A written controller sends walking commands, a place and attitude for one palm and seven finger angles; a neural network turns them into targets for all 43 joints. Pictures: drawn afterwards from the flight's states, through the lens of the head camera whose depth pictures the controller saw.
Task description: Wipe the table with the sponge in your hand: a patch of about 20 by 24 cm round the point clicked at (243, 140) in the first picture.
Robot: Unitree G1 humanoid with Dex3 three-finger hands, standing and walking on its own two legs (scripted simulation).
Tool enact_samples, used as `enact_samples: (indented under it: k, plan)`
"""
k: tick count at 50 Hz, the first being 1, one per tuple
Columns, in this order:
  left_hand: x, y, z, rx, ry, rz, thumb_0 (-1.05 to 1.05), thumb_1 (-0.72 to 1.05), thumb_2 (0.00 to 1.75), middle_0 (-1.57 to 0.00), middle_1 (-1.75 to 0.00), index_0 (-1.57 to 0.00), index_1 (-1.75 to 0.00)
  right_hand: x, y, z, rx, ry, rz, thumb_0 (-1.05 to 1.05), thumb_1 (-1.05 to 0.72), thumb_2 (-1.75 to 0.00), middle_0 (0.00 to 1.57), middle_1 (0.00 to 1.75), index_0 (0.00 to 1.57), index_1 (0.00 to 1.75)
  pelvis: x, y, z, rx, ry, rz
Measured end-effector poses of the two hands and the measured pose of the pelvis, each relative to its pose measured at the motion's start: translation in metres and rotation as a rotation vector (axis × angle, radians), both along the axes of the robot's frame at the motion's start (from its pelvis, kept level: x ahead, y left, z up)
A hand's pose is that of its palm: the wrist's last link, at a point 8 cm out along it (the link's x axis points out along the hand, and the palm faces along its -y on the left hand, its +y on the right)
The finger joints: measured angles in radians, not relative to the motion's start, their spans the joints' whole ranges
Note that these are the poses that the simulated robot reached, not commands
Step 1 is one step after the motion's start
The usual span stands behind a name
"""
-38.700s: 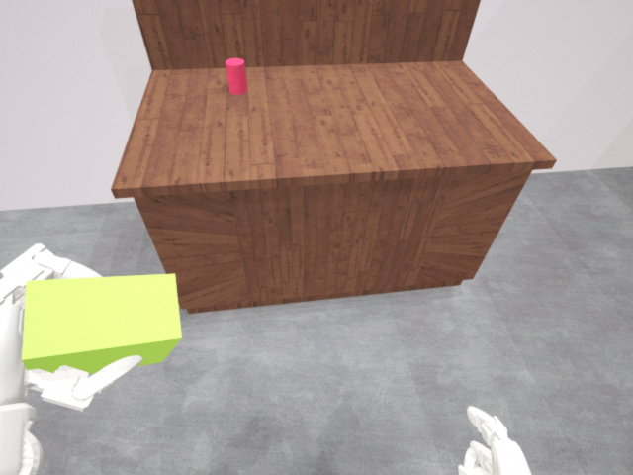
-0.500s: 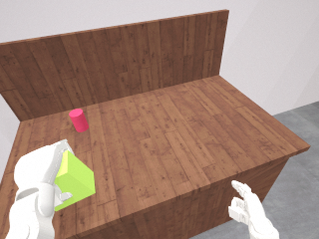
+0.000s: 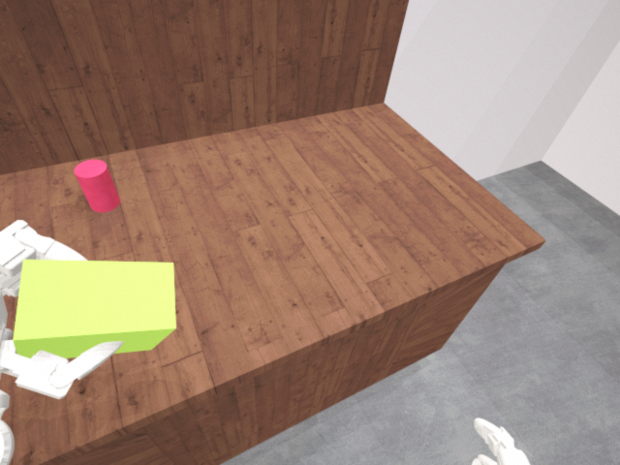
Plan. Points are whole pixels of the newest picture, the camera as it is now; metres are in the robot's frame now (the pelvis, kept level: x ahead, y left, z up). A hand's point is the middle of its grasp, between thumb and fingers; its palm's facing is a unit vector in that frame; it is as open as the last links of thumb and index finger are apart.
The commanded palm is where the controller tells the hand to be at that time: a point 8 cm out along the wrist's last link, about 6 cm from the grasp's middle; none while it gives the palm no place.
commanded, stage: step back with the hand held close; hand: left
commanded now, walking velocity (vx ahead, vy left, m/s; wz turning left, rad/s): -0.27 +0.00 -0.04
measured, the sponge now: (119, 311) +0.23 +0.21 +0.14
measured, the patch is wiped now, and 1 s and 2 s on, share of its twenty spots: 1.00 1.00 1.00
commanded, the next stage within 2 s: stop stepping back and stand still in 1.02 s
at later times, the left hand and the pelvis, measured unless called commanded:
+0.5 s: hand (8, 356) +0.17 +0.26 +0.18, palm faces +0.45 -0.80 -0.39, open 10.1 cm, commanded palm +0.11 +0.29 +0.19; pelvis -0.04 +0.01 -0.01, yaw +2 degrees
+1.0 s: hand out of the picture +0.10 +0.26 +0.18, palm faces +0.44 -0.84 -0.31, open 10.1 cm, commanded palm +0.05 +0.28 +0.19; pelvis -0.12 +0.01 +0.01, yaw -2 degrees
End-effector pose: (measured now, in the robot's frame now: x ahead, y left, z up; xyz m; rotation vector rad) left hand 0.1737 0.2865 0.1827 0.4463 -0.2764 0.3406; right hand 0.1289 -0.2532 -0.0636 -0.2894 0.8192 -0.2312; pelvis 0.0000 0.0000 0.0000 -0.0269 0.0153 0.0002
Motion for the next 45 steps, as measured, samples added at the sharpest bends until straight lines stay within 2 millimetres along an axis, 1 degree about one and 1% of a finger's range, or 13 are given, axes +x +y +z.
enact_samples:
  k: [4, 9, 14, 17, 21, 26, 30, 35, 37, 40, 43, 45]
  plan:
    - [-0.009, 0.000, 0.002, 0.031, -0.039, -0.015, 0.00, -0.50, 1.05, -0.74, -1.33, -0.73, -1.34, -0.004, 0.009, 0.001, 0.005, -0.040, 0.017, 0.02, -0.91, -0.90, 0.20, 0.30, 0.20, 0.30, -0.010, 0.003, -0.004, -0.004, -0.005, -0.003]
    - [-0.021, -0.001, 0.007, 0.061, -0.094, -0.014, 0.00, -0.50, 1.05, -0.74, -1.33, -0.74, -1.34, 0.002, 0.019, 0.001, 0.024, -0.090, 0.054, 0.02, -0.91, -0.90, 0.20, 0.30, 0.20, 0.30, -0.019, 0.002, -0.009, -0.012, -0.014, -0.001]
    - [-0.031, -0.001, 0.006, 0.023, -0.129, -0.011, 0.00, -0.50, 1.05, -0.74, -1.33, -0.74, -1.34, 0.007, 0.025, 0.003, 0.024, -0.103, 0.093, 0.02, -0.91, -0.90, 0.20, 0.30, 0.20, 0.30, -0.027, 0.001, -0.010, -0.018, -0.006, 0.012]
    - [-0.037, 0.000, 0.004, 0.011, -0.127, -0.011, 0.00, -0.50, 1.05, -0.74, -1.33, -0.74, -1.34, 0.008, 0.028, 0.005, 0.014, -0.106, 0.107, 0.02, -0.90, -0.90, 0.20, 0.30, 0.20, 0.30, -0.032, 0.003, -0.010, -0.018, 0.002, 0.020]
    - [-0.044, 0.006, 0.003, 0.038, -0.117, -0.001, 0.00, -0.50, 1.05, -0.74, -1.33, -0.74, -1.34, 0.007, 0.031, 0.007, 0.004, -0.116, 0.112, 0.02, -0.90, -0.90, 0.20, 0.30, 0.20, 0.30, -0.037, 0.006, -0.011, -0.019, 0.002, 0.021]
    - [-0.051, 0.012, 0.007, 0.086, -0.124, 0.041, 0.00, -0.50, 1.05, -0.74, -1.33, -0.74, -1.34, 0.006, 0.032, 0.004, 0.013, -0.121, 0.124, 0.01, -0.90, -0.90, 0.20, 0.30, 0.20, 0.30, -0.039, 0.004, -0.013, -0.018, -0.003, 0.032]
    - [-0.053, 0.006, 0.006, 0.050, -0.131, 0.049, 0.00, -0.50, 1.05, -0.74, -1.33, -0.74, -1.34, 0.003, 0.033, -0.001, 0.036, -0.108, 0.135, 0.01, -0.90, -0.90, 0.20, 0.30, 0.20, 0.30, -0.046, -0.002, -0.011, -0.025, -0.004, 0.017]
    - [-0.058, -0.013, 0.003, -0.003, -0.126, -0.035, 0.00, -0.50, 1.05, -0.74, -1.33, -0.74, -1.34, -0.008, 0.029, 0.001, 0.039, -0.089, 0.116, 0.01, -0.90, -0.90, 0.20, 0.30, 0.20, 0.30, -0.059, -0.004, -0.009, -0.027, 0.010, 0.034]
    - [-0.064, -0.014, 0.004, 0.001, -0.118, -0.068, 0.00, -0.50, 1.05, -0.74, -1.33, -0.74, -1.34, -0.016, 0.027, 0.004, 0.026, -0.074, 0.100, 0.01, -0.91, -0.90, 0.20, 0.30, 0.20, 0.30, -0.064, -0.001, -0.008, -0.022, 0.020, 0.043]
    - [-0.077, -0.004, 0.004, 0.043, -0.105, -0.077, 0.00, -0.50, 1.05, -0.74, -1.33, -0.74, -1.34, -0.028, 0.026, 0.007, -0.002, -0.058, 0.080, 0.01, -0.91, -0.90, 0.20, 0.30, 0.20, 0.30, -0.075, 0.005, -0.009, -0.021, 0.043, 0.055]
    - [-0.092, 0.013, 0.004, 0.093, -0.062, -0.024, 0.00, -0.50, 1.05, -0.74, -1.33, -0.74, -1.34, -0.042, 0.028, 0.010, -0.011, -0.059, 0.079, 0.01, -0.91, -0.90, 0.20, 0.30, 0.20, 0.30, -0.087, 0.008, -0.005, -0.015, 0.043, 0.035]
    - [-0.101, 0.020, 0.006, 0.085, -0.048, 0.017, 0.00, -0.50, 1.05, -0.74, -1.33, -0.74, -1.34, -0.053, 0.032, 0.012, -0.001, -0.067, 0.086, 0.01, -0.91, -0.90, 0.20, 0.30, 0.20, 0.30, -0.094, 0.008, -0.001, -0.020, 0.042, 0.018]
